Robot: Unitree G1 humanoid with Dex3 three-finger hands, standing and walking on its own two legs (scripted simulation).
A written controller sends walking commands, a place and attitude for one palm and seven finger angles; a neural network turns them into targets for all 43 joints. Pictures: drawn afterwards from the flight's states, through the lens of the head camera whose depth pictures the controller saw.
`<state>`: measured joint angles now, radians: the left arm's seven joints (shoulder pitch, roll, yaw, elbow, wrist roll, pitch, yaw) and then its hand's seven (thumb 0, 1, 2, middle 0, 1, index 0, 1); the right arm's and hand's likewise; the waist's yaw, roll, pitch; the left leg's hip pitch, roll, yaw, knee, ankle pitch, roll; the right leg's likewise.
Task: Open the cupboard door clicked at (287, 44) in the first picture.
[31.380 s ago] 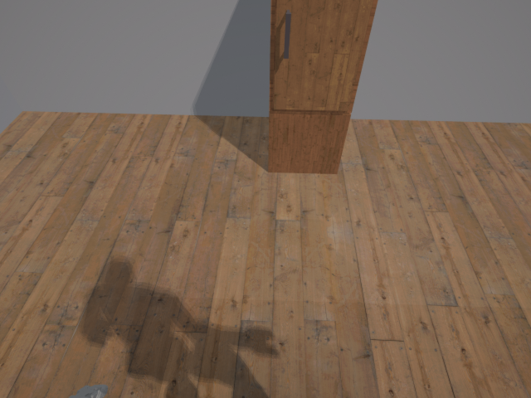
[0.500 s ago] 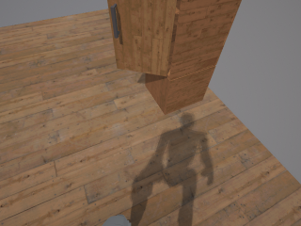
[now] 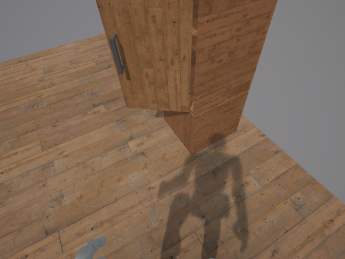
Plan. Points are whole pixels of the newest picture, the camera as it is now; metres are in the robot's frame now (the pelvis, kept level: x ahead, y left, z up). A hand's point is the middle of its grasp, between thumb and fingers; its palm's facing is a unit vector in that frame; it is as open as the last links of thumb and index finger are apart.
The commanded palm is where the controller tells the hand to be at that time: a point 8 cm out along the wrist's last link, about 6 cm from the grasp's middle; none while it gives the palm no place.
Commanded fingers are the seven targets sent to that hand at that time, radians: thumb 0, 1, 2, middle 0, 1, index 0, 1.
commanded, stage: take the last steps up to it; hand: left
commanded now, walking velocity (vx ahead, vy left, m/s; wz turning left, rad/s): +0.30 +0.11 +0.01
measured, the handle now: (118, 54) +0.86 +0.26 +0.01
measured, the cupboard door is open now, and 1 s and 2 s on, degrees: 52 52 52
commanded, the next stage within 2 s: come to a stop and stand still in 0.52 s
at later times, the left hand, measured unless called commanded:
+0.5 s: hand out of the picture +0.11 +0.25 -0.18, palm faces +0.10 -0.98 -0.16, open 7.3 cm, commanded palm none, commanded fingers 0.00 0.90 0.90 -0.20 -0.30 -0.20 -0.30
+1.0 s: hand (100, 176) +0.39 +0.27 -0.16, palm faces -0.02 -0.98 -0.21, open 7.3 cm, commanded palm none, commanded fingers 0.00 0.90 0.90 -0.20 -0.30 -0.20 -0.30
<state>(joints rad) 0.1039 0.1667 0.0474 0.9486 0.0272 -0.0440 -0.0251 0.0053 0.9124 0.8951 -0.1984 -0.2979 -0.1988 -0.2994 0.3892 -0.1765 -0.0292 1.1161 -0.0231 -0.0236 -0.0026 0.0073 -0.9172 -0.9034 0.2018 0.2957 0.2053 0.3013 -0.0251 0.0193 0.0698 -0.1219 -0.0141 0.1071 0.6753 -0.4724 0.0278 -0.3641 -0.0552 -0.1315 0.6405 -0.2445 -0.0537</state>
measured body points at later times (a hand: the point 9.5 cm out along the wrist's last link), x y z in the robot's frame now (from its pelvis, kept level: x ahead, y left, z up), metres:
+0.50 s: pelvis +0.19 +0.08 +0.00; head +0.21 +0.10 +0.45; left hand +0.11 +0.31 -0.16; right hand +0.31 -0.15 -0.13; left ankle +0.26 +0.18 -0.72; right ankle +0.08 -0.06 -0.67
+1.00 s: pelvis +0.28 +0.09 +0.01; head +0.31 +0.09 +0.46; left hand +0.39 +0.32 -0.14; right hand +0.26 -0.13 -0.15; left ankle +0.26 +0.18 -0.72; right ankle +0.31 -0.02 -0.72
